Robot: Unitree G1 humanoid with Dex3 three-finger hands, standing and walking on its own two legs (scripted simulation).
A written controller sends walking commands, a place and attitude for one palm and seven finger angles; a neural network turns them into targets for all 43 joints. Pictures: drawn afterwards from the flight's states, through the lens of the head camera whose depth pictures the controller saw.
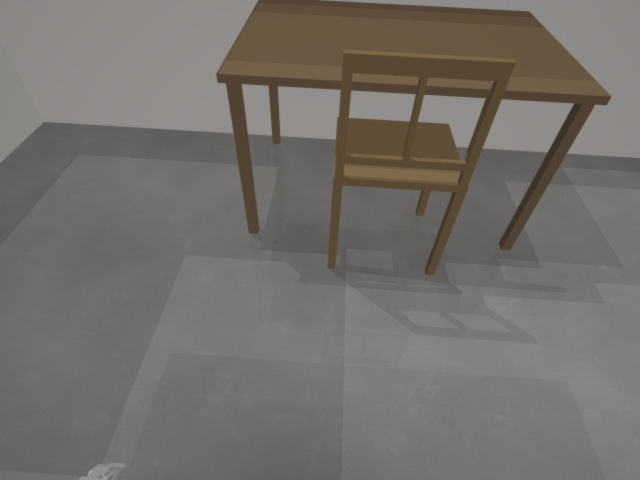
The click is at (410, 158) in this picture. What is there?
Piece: chair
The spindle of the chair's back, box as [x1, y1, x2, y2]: [402, 77, 427, 160]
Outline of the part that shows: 427,77 419,78 402,156 404,160 408,160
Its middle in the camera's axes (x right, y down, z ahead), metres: +0.26 -0.34 +1.10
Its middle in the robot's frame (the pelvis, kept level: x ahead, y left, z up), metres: +1.06 -0.21 -0.09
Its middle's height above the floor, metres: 0.68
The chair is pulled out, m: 0.00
